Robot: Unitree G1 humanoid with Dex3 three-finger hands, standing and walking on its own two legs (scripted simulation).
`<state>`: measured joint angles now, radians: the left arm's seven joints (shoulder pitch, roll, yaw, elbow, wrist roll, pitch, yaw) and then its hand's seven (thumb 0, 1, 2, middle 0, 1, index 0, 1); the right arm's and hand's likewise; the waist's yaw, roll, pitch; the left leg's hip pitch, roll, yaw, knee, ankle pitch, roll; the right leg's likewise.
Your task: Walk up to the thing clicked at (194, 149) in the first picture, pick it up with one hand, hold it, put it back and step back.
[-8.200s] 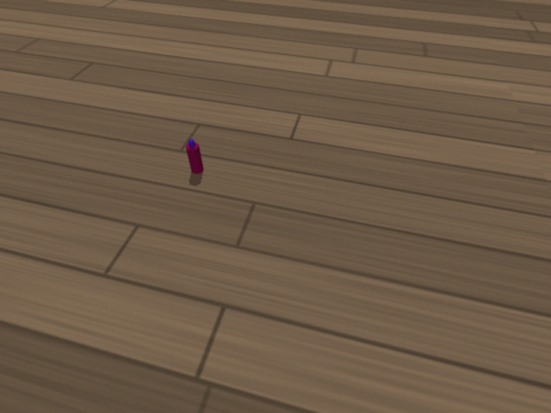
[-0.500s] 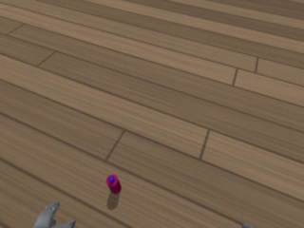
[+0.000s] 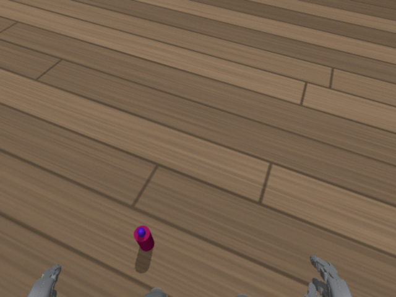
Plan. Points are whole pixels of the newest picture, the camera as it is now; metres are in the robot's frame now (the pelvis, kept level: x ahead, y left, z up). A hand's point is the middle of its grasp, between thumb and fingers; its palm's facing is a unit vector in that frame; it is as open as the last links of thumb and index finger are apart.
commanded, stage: go down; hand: left
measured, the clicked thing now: (144, 237) +0.42 +0.22 -0.62
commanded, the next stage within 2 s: none
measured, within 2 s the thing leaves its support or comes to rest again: neither
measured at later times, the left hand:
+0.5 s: hand out of the picture +0.14 +0.28 -0.14, palm faces +0.08 -0.94 -0.32, open 17.5 cm
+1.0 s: hand (70, 257) +0.26 +0.34 -0.24, palm faces +0.14 -0.97 -0.20, open 17.3 cm
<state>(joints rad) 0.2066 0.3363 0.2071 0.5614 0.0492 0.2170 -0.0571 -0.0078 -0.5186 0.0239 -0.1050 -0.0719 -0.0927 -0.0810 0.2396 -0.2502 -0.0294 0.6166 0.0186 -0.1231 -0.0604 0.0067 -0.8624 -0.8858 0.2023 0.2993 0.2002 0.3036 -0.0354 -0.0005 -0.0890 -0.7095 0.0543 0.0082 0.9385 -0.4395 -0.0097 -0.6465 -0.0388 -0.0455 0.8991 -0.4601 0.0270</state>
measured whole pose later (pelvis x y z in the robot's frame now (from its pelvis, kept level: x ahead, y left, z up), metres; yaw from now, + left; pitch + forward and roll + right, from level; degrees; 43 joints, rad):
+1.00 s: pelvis -0.06 +0.00 -0.17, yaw -2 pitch +30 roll -4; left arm -0.23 0.59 0.57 0.86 -0.11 -0.27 -0.42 -0.01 -0.49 0.07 -0.06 -0.06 -0.05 -0.07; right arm 0.15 -0.29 0.01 0.63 -0.01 -0.19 -0.05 0.01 -0.90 -0.90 0.20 0.30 0.20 0.30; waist -0.05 -0.02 -0.17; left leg -1.61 0.07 -0.05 1.70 -0.63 -0.01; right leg -1.53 -0.03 -0.05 1.67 -0.67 0.02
